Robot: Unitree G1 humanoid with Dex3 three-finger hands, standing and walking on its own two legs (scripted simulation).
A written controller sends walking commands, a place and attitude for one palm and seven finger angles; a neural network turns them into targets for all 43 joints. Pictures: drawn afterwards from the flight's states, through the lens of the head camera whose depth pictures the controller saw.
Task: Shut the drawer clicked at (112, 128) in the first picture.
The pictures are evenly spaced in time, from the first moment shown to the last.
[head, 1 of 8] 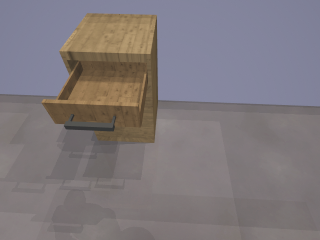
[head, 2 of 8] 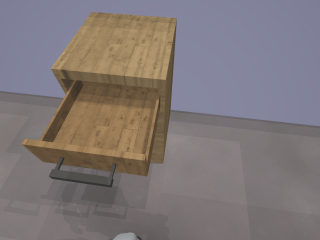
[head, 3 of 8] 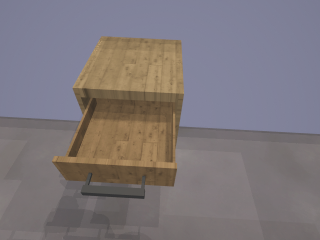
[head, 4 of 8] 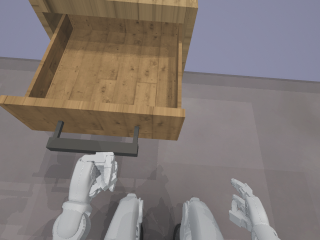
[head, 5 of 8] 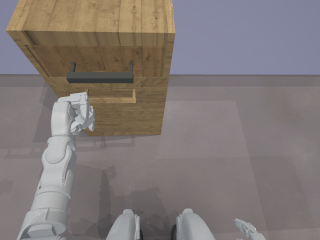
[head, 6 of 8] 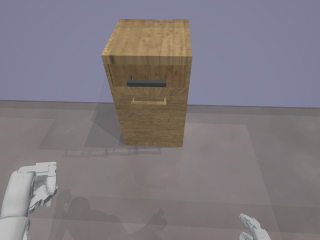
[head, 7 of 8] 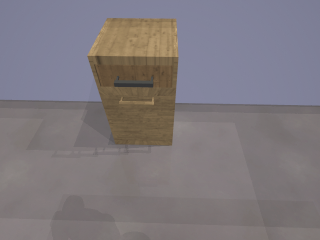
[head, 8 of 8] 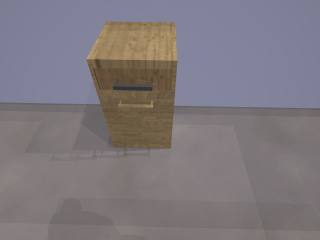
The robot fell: no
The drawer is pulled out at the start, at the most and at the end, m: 0.29 0.29 0.00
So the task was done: yes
